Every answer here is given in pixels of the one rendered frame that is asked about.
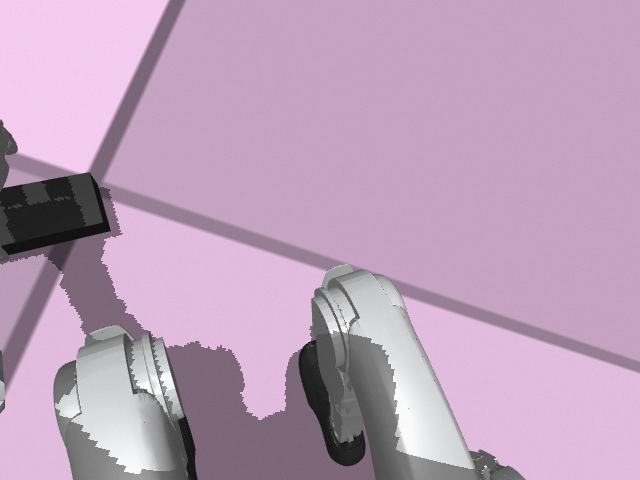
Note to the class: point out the left robot foot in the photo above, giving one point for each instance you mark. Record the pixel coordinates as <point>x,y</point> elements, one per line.
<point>189,447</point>

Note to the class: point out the left robot hand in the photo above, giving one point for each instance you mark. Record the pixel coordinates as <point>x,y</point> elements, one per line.
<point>8,146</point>

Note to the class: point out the right robot foot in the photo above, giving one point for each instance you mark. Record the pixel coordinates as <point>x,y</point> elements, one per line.
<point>346,454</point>

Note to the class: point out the carton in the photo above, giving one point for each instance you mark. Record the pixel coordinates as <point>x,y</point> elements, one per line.
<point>49,212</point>

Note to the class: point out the right robot hand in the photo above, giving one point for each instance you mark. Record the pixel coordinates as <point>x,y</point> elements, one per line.
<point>488,467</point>

